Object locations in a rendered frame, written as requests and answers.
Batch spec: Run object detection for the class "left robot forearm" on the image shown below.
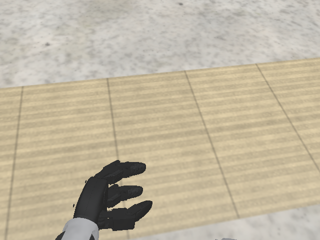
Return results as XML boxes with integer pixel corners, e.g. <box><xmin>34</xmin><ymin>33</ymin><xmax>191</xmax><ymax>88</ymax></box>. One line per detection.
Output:
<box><xmin>55</xmin><ymin>217</ymin><xmax>99</xmax><ymax>240</ymax></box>

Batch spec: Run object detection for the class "left robot hand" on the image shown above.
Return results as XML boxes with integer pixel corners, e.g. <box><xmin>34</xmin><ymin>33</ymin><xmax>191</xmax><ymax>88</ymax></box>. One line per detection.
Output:
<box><xmin>73</xmin><ymin>160</ymin><xmax>153</xmax><ymax>231</ymax></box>

